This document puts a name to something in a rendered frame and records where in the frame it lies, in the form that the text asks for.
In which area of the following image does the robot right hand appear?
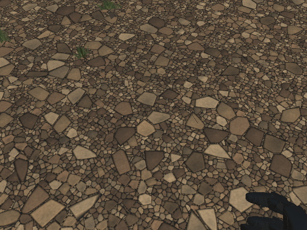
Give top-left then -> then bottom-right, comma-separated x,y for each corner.
240,192 -> 307,230

